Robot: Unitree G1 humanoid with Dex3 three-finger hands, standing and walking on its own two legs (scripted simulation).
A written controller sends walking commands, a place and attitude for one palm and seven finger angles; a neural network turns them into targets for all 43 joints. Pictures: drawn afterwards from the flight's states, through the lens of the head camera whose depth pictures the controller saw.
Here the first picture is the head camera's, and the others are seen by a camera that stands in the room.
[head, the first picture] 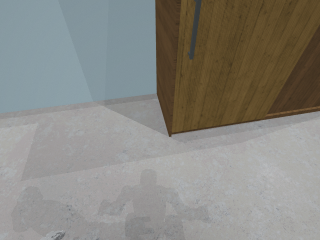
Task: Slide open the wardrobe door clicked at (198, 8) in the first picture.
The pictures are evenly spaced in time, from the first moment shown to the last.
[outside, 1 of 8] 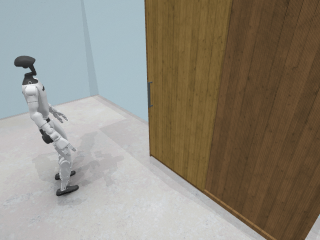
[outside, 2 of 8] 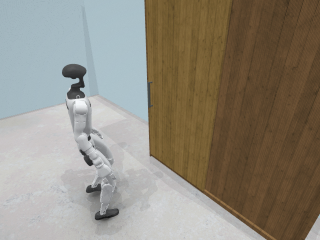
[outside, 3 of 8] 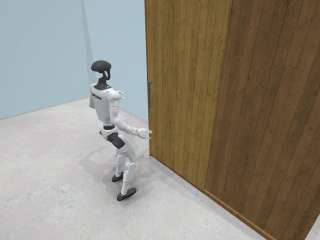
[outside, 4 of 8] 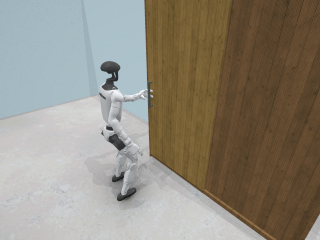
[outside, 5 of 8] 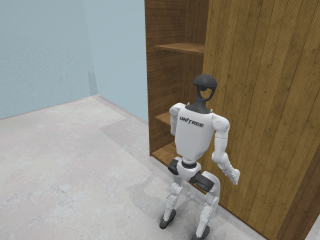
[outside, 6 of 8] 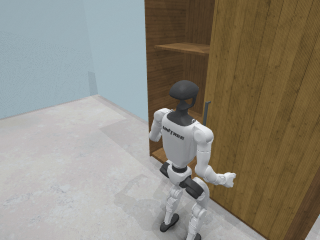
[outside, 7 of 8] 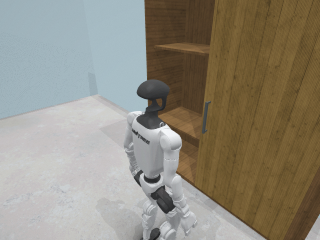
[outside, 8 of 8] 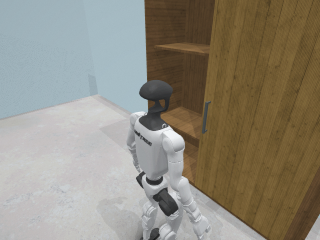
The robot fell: no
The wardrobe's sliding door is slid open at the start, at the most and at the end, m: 0.00 0.70 0.70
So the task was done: yes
